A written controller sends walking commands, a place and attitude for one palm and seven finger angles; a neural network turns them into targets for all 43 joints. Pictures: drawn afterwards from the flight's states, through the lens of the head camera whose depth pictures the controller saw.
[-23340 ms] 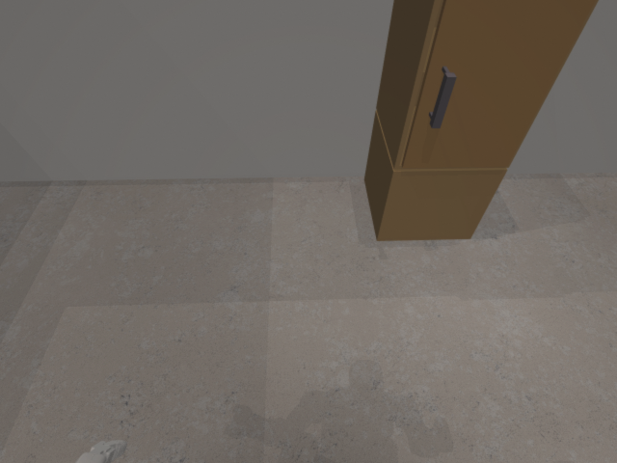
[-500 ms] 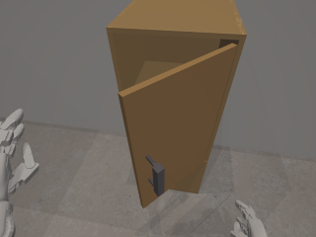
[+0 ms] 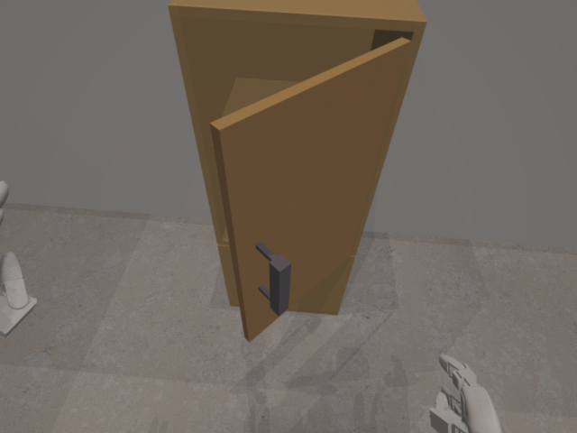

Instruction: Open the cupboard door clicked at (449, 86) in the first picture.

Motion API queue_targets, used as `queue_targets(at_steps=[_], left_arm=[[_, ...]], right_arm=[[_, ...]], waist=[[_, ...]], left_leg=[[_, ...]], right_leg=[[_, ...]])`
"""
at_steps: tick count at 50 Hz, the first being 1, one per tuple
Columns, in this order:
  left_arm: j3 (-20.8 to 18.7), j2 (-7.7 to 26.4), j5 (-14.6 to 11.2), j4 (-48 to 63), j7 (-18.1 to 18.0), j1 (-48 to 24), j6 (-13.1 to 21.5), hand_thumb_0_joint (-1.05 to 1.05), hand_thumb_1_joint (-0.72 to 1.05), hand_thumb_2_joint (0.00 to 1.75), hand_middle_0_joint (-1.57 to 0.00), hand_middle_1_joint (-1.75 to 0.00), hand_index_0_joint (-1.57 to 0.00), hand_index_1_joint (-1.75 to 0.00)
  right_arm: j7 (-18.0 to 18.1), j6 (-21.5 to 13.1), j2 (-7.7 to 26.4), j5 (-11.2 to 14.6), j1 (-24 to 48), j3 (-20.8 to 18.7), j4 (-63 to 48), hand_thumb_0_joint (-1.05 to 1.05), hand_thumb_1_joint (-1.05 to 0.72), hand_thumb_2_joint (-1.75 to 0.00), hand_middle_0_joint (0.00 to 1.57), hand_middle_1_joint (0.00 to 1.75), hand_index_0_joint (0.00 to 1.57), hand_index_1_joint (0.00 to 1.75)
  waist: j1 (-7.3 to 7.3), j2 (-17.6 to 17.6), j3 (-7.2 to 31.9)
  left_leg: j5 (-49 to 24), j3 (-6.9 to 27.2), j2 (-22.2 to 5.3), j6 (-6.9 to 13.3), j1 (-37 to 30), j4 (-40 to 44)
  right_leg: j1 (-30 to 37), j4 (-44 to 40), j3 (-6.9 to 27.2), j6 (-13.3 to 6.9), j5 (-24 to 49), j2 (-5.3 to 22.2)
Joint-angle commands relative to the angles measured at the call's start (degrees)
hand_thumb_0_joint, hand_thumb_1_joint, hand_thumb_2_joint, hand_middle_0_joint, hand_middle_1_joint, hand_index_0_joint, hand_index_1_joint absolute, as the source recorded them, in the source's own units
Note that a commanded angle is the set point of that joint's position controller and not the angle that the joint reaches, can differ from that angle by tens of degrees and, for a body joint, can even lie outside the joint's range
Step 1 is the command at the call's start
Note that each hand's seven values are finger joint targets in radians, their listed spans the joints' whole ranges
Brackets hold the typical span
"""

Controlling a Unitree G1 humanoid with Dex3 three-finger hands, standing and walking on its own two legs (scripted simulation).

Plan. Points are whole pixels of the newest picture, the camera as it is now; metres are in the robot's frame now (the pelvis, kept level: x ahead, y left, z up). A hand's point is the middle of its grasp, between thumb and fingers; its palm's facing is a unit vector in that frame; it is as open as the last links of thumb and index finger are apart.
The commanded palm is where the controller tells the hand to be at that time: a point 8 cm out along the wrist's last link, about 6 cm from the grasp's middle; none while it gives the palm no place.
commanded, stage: step back with the hand held close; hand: left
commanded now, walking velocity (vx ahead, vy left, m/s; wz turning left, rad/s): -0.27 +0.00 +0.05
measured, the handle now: (271, 279) +0.38 +0.06 -0.07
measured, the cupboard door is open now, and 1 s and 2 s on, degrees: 48 48 48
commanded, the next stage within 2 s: stop stepping back and stand still in 0.62 s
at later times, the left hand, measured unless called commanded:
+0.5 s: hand (11, 376) +0.13 +0.24 +0.17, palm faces +0.48 -0.71 -0.52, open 7.4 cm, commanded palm +0.06 +0.28 +0.18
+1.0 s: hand out of the picture -0.03 +0.22 +0.20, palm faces +0.70 -0.58 -0.43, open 7.4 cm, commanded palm -0.11 +0.24 +0.18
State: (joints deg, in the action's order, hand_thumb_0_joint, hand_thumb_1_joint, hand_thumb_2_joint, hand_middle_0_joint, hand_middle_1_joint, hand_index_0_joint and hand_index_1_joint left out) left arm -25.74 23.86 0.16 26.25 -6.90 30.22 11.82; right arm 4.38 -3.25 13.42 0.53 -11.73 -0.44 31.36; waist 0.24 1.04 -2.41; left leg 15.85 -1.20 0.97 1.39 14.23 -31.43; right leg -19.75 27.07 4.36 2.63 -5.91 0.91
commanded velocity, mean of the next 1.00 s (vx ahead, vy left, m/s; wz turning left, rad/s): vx -0.18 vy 0.03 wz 0.00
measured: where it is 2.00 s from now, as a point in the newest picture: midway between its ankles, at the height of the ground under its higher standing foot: outside the picture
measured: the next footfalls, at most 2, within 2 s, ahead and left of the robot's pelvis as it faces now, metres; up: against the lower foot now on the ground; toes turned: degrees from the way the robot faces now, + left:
right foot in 1.00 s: -0.07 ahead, -0.13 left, +0.01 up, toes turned +14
left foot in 1.24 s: -0.30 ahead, +0.03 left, +0.00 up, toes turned +19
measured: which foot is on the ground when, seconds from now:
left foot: down 0.00-0.98, up 1.00-1.00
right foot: down 0.00-0.84, up 0.86-0.98, down 1.00-1.00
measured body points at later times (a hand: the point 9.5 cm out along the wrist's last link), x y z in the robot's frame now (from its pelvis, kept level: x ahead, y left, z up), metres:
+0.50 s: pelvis -0.07 -0.02 -0.02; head -0.05 -0.02 +0.42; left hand +0.10 +0.28 +0.20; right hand +0.09 -0.27 -0.10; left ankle +0.01 +0.11 -0.73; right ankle +0.09 -0.14 -0.73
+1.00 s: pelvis -0.18 -0.08 -0.05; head -0.22 -0.10 +0.39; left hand -0.07 +0.25 +0.22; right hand -0.01 -0.28 -0.15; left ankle -0.04 +0.12 -0.71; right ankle -0.12 -0.14 -0.74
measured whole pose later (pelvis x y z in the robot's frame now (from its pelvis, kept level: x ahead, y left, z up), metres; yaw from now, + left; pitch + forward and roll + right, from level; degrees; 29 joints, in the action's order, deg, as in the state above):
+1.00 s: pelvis -0.18 -0.08 -0.05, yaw +12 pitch -5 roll +3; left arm -30.0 27.4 0.2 23.7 -8.8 19.3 15.1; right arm 4.1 -5.3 8.7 -0.1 -17.0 -1.6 37.4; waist -2.6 1.9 0.5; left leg 24.7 -4.0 -4.8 -1.2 36.1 -51.9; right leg -25.3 57.5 1.1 -1.7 -36.8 -2.2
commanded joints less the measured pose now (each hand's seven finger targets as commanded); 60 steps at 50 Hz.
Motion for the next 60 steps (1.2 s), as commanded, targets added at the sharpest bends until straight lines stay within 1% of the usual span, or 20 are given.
queue_targets(at_steps=[1, 24, 33, 35, 38, 40, 42, 43, 44, 46, 47, 48, 49, 50, 51, 52, 55, 58, 59, 60], left_arm=[[-6.2, 8.5, 0.6, 11.9, -2.0, -4.3, 4.2, 0.00, 0.90, 0.90, -0.20, -0.30, -0.20, -0.30], [-10.3, 10.6, 0.0, 13.5, -2.7, -5.3, 7.6, 0.00, 0.90, 0.90, -0.20, -0.30, -0.20, -0.30], [-14.6, 12.6, 1.0, 16.0, -3.8, -2.0, 8.8, 0.00, 0.90, 0.90, -0.20, -0.30, -0.20, -0.30], [-13.6, 11.7, 1.1, 17.0, -3.8, -0.6, 9.2, 0.00, 0.90, 0.90, -0.20, -0.30, -0.20, -0.30], [-12.5, 12.4, -1.2, 19.1, -3.9, -2.3, 9.8, 0.00, 0.90, 0.90, -0.20, -0.30, -0.20, -0.30], [-11.5, 11.9, -1.0, 18.3, -4.1, -5.7, 9.0, 0.00, 0.90, 0.90, -0.20, -0.30, -0.20, -0.30], [-12.3, 11.4, -0.1, 19.1, -4.7, -10.9, 7.4, 0.00, 0.90, 0.90, -0.20, -0.30, -0.20, -0.30], [-13.0, 15.3, 1.6, 21.2, -5.0, -17.6, 7.4, 0.00, 0.90, 0.90, -0.20, -0.30, -0.20, -0.30], [-14.6, 16.5, 1.4, 17.9, -4.8, -18.4, 7.1, 0.00, 0.90, 0.90, -0.20, -0.30, -0.20, -0.30], [-11.0, 11.4, -0.1, 4.6, -3.2, -10.0, 6.2, 0.00, 0.90, 0.90, -0.20, -0.30, -0.20, -0.30], [-10.4, 11.3, -1.3, 4.8, -3.2, -9.3, 6.0, 0.00, 0.90, 0.90, -0.20, -0.30, -0.20, -0.30], [-11.2, 12.7, -1.1, 1.2, -3.0, -6.8, 5.3, 0.00, 0.90, 0.90, -0.20, -0.30, -0.20, -0.30], [-10.5, 15.1, -0.7, 5.5, -2.3, -9.0, 4.7, 0.00, 0.90, 0.90, -0.20, -0.30, -0.20, -0.30], [-11.1, 20.3, -0.8, 11.0, -1.1, -15.5, 4.5, 0.00, 0.90, 0.90, -0.20, -0.30, -0.20, -0.30], [-11.7, 21.7, -0.7, 6.4, 0.4, -19.4, 2.8, 0.00, 0.90, 0.90, -0.20, -0.30, -0.20, -0.30], [-8.5, 15.8, -1.5, 3.4, 0.9, -19.3, 2.6, 0.00, 0.90, 0.90, -0.20, -0.30, -0.20, -0.30], [-7.0, 12.9, -2.0, 5.2, 0.9, -15.4, 3.8, 0.00, 0.90, 0.90, -0.20, -0.30, -0.20, -0.30], [-4.2, 9.5, -1.3, 6.4, -1.5, -11.0, 2.9, 0.00, 0.90, 0.90, -0.20, -0.30, -0.20, -0.30], [-3.6, 9.2, -1.1, 8.3, -1.7, -11.5, 2.9, 0.00, 0.90, 0.90, -0.20, -0.30, -0.20, -0.30], [-3.3, 8.8, -1.0, 10.9, -1.5, -12.7, 3.5, 0.00, 0.90, 0.90, -0.20, -0.30, -0.20, -0.30]], right_arm=[[0.7, -4.4, 8.0, 0.1, 5.1, -2.6, -9.5, 0.00, -0.90, -0.90, 0.20, 0.30, 0.20, 0.30], [0.0, -6.7, 7.2, -0.3, 3.0, -3.3, -7.7, 0.00, -0.90, -0.90, 0.20, 0.30, 0.20, 0.30], [0.6, -6.1, 7.1, -1.8, 3.3, -4.6, -7.5, 0.00, -0.90, -0.90, 0.20, 0.30, 0.20, 0.30], [0.4, -5.4, 6.6, -3.0, 1.0, -4.8, -5.8, 0.00, -0.90, -0.90, 0.20, 0.30, 0.20, 0.30], [0.5, -3.5, 6.4, -3.3, -5.7, -5.0, -2.2, 0.00, -0.90, -0.90, 0.20, 0.30, 0.20, 0.30], [2.0, -1.6, 6.9, -3.3, -4.2, -3.8, -3.1, 0.00, -0.90, -0.90, 0.20, 0.30, 0.20, 0.30], [3.3, -2.3, 8.0, -4.3, -0.9, -3.3, -5.8, 0.00, -0.90, -0.90, 0.20, 0.30, 0.20, 0.30], [2.9, -4.1, 5.5, -4.7, 2.7, -3.5, -5.7, 0.00, -0.90, -0.90, 0.20, 0.30, 0.20, 0.30], [1.8, -5.6, 3.9, -3.8, 1.8, -4.7, -4.0, 0.00, -0.90, -0.90, 0.20, 0.30, 0.20, 0.30], [0.3, -6.4, 5.7, -0.7, 4.6, -4.6, -2.8, 0.00, -0.90, -0.90, 0.20, 0.30, 0.20, 0.30], [0.2, -6.0, 4.7, 0.2, 5.2, -3.9, -3.1, 0.00, -0.90, -0.90, 0.20, 0.30, 0.20, 0.30], [0.6, -5.4, 3.6, 0.1, 5.2, -3.8, -3.1, 0.00, -0.90, -0.90, 0.20, 0.30, 0.20, 0.30], [0.1, -4.6, 3.3, 0.6, 6.0, -4.2, -3.8, 0.00, -0.90, -0.90, 0.20, 0.30, 0.20, 0.30], [-0.9, -4.7, 7.1, -1.0, 7.8, -4.9, -2.6, 0.00, -0.90, -0.90, 0.20, 0.30, 0.20, 0.30], [-1.2, -5.1, 5.3, -3.6, 5.7, -4.8, 1.2, 0.00, -0.90, -0.90, 0.20, 0.30, 0.20, 0.30], [-0.8, -5.0, 1.1, -2.5, 5.9, -1.7, 1.1, 0.00, -0.90, -0.90, 0.20, 0.30, 0.20, 0.30], [1.6, -7.9, 3.2, -1.9, 4.1, -2.3, 0.1, 0.00, -0.90, -0.90, 0.20, 0.30, 0.20, 0.30], [1.2, -9.1, 3.9, -1.6, 1.6, -1.2, -0.5, 0.00, -0.90, -0.90, 0.20, 0.30, 0.20, 0.30], [1.0, -9.1, 5.0, -1.6, 0.3, -1.3, -1.4, 0.00, -0.90, -0.90, 0.20, 0.30, 0.20, 0.30], [1.0, -9.0, 6.8, -1.6, 0.0, -1.9, -3.0, 0.00, -0.90, -0.90, 0.20, 0.30, 0.20, 0.30]], waist=[[0.11, -6.1, 3.5], [-0.64, 1.4, 5.7], [-1.09, -2.9, 8.4], [-2.36, 0.3, 10.5], [-6.05, 11.3, 15.0], [-6.75, 5.0, 10.9], [-4.69, -24.5, 7.9], [-1.96, -28.0, 4.5], [-0.63, -21.2, 2.1], [2.38, -17.1, 5.6], [1.57, -17.6, 5.6], [2.29, -10.6, 2.7], [2.50, 18.2, -2.7], [-0.39, 24.3, -3.8], [-4.09, 23.4, -1.5], [-2.73, 19.6, -1.6], [-1.34, 7.0, 2.5], [-1.77, 13.5, 10.7], [-2.43, 6.9, 11.4], [-2.42, -9.5, 8.8]], left_leg=[[21.6, 3.6, -5.3, 3.9, 28.2, 14.3], [26.8, 4.1, -2.3, 3.0, 30.6, 3.7], [33.8, 6.4, -3.3, 4.6, 35.0, 0.4], [32.4, 4.9, -1.3, 4.2, 24.9, -10.1], [17.1, 3.8, 3.1, 0.6, -10.0, -31.8], [19.3, 7.8, -0.7, 1.7, -12.9, -24.1], [47.2, 24.1, -15.1, 10.2, 30.9, 13.1], [41.5, 23.7, -17.9, 10.5, 49.1, 24.5], [37.2, 19.7, -17.7, 10.6, 48.6, 22.1], [29.1, 0.2, -11.6, 2.1, 32.6, 12.9], [31.0, -0.7, -11.6, 0.1, 32.7, 9.8], [30.2, -5.1, -8.1, -1.9, 34.2, -4.3], [21.8, -8.4, 2.1, -3.6, 26.8, -38.9], [11.2, 2.8, 5.0, -3.8, 24.5, -61.0], [5.4, 1.3, 3.4, -5.5, 13.8, -67.8], [3.2, -0.6, 3.2, -4.4, 13.5, -62.1], [15.8, -5.7, 2.9, -1.4, 8.4, -27.5], [18.6, -8.4, 3.3, 2.1, -2.0, 5.3], [17.2, -7.3, 1.0, 3.5, -5.0, 13.5], [19.8, 4.2, -7.9, 6.8, -9.5, 21.3]], right_leg=[[22.1, 7.0, -0.1, -0.9, 1.9, -1.5], [12.1, 5.6, 8.0, -3.2, -8.0, 2.0], [11.5, 11.7, 11.7, -4.5, -10.6, 0.3], [-2.0, 6.2, 14.9, -6.1, -22.8, 1.4], [-33.7, -8.9, 16.0, -7.4, -35.9, 7.1], [-39.9, -0.1, 8.9, -5.2, -38.1, 3.7], [-11.0, 54.3, -6.0, -1.1, -32.6, -10.5], [2.4, 73.4, -5.0, -0.2, -29.1, -12.8], [3.8, 73.1, -2.2, 0.1, -26.6, -8.9], [3.8, 46.0, -10.1, -2.0, -28.3, -5.8], [9.7, 31.6, -9.1, -3.6, -31.0, -4.3], [11.0, 15.1, -1.7, -5.9, -32.2, -0.6], [-12.8, -11.2, 23.5, -9.1, -47.7, 10.0], [-32.8, -27.3, 44.9, -8.0, -60.5, 17.8], [-46.0, -28.5, 36.1, -8.0, -60.0, 16.8], [-37.3, -23.8, 25.5, -4.7, -61.2, 10.3], [-15.6, -15.7, 20.5, -5.4, -42.9, 8.2], [1.7, -8.6, 14.4, -3.0, -24.9, 6.5], [2.7, -0.7, 10.5, -2.7, -22.6, 3.4], [-5.8, 15.4, 3.6, -1.0, -17.9, -2.6]])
